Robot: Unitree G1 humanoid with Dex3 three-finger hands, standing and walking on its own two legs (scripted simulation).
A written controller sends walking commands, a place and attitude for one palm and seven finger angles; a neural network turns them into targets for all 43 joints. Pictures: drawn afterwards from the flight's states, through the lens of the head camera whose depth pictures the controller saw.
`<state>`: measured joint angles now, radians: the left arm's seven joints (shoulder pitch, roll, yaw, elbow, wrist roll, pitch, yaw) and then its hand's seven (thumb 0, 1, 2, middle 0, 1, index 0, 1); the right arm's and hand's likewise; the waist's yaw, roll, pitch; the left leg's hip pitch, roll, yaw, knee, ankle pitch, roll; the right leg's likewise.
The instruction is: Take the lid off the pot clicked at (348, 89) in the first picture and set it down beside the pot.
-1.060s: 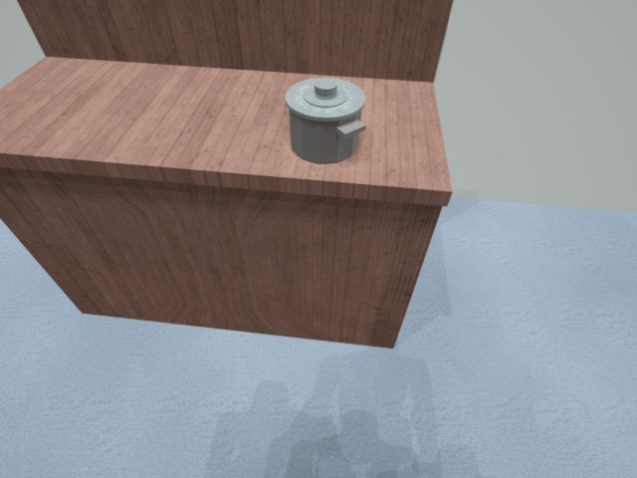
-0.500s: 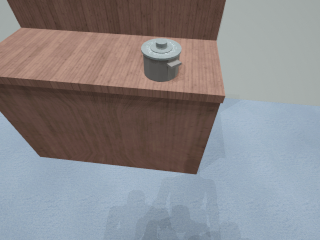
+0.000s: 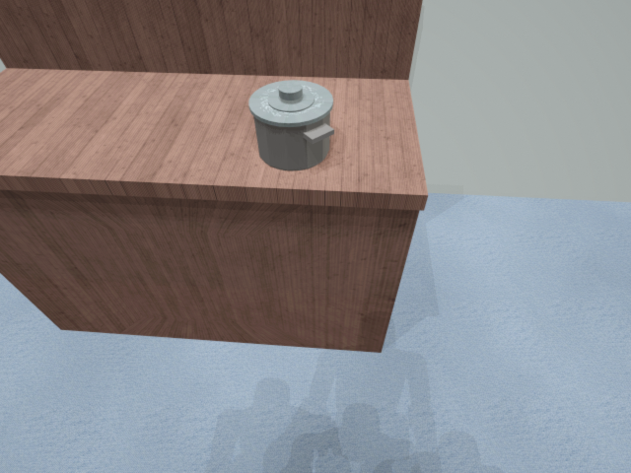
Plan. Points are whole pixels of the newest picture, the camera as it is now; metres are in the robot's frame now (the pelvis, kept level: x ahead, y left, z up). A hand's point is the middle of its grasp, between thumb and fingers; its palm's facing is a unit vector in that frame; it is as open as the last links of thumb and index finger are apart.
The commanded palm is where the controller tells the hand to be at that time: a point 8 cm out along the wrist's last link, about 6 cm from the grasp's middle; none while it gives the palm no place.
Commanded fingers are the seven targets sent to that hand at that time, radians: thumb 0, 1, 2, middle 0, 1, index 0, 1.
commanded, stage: take the last steps up to it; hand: left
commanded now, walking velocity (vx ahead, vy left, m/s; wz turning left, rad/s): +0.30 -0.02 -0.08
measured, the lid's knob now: (290, 90) +0.74 +0.08 +0.12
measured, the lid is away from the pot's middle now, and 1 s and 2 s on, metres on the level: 0.00 0.00 0.00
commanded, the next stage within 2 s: come to a stop and stand still in 0.46 s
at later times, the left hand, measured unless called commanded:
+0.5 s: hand (196, 457) +0.18 +0.19 -0.17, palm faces +0.04 -0.98 -0.17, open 7.4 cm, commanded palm none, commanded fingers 0.00 0.90 0.90 -0.20 -0.30 -0.20 -0.30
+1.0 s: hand (213, 369) +0.32 +0.20 -0.18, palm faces +0.00 -0.98 -0.19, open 7.3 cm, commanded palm none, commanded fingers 0.00 0.90 0.90 -0.20 -0.30 -0.20 -0.30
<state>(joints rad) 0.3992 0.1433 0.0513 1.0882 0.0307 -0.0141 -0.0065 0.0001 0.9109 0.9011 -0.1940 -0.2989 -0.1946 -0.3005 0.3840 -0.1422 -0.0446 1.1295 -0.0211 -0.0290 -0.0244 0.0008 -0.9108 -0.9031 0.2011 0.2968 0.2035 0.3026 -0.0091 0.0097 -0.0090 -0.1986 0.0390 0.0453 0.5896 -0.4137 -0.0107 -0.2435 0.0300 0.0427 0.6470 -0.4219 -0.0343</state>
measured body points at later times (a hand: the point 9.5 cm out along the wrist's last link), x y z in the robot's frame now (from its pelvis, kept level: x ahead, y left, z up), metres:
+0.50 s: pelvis +0.17 +0.02 +0.01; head +0.19 +0.03 +0.46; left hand +0.18 +0.25 -0.15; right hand +0.24 -0.21 -0.13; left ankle +0.20 +0.11 -0.72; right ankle +0.12 -0.10 -0.64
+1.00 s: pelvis +0.24 +0.02 +0.00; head +0.28 +0.05 +0.44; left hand +0.32 +0.26 -0.17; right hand +0.28 -0.23 -0.14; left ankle +0.26 +0.12 -0.73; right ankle +0.27 -0.14 -0.72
